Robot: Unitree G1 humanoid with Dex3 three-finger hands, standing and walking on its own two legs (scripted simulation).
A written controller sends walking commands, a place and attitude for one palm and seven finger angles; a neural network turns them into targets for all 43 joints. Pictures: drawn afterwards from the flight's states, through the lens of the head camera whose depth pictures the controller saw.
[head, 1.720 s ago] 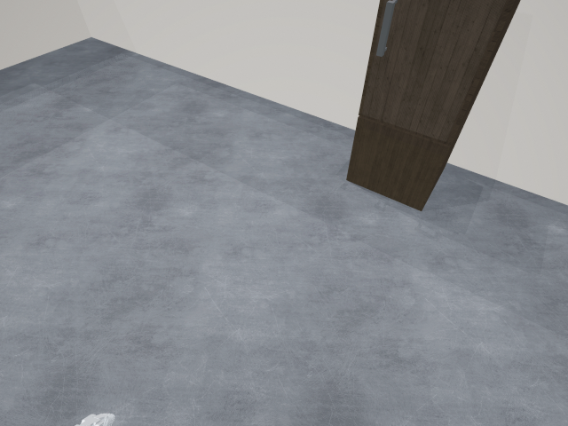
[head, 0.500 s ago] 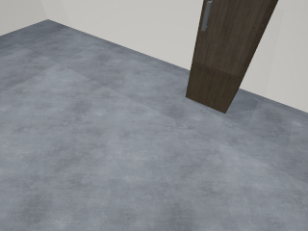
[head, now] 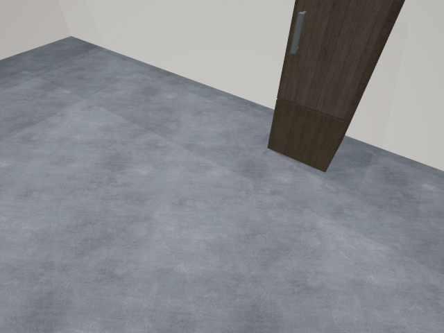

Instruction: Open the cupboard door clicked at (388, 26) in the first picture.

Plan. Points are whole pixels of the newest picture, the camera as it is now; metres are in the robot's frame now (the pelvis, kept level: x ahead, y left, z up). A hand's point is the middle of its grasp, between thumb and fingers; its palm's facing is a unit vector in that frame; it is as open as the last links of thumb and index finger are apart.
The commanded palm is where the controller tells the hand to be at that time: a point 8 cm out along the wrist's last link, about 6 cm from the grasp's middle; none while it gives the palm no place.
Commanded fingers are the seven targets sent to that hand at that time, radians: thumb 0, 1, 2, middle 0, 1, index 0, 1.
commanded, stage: walk to a spot facing it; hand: left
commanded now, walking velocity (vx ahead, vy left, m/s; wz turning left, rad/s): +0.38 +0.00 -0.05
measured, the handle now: (298, 32) +1.39 -0.27 +0.02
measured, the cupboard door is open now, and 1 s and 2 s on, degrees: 0 0 0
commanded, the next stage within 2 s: turn to face it in 1.14 s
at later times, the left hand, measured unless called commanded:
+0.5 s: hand (155, 281) +0.28 +0.18 -0.18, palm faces -0.08 -0.98 -0.21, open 7.3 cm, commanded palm none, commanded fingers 0.00 0.90 0.90 -0.20 -0.30 -0.20 -0.30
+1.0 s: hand (159, 263) +0.33 +0.19 -0.20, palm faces +0.11 -0.98 -0.14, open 7.3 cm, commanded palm none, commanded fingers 0.00 0.90 0.90 -0.20 -0.30 -0.20 -0.30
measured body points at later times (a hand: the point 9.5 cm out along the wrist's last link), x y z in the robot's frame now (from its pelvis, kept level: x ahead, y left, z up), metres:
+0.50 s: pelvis +0.17 -0.01 -0.02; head +0.21 -0.01 +0.43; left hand +0.28 +0.23 -0.16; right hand -0.01 -0.18 -0.15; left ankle -0.01 +0.12 -0.74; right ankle +0.28 -0.11 -0.73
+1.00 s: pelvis +0.38 +0.02 -0.02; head +0.39 +0.04 +0.43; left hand +0.33 +0.24 -0.19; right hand +0.50 -0.22 -0.14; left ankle +0.46 +0.11 -0.74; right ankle +0.29 -0.11 -0.72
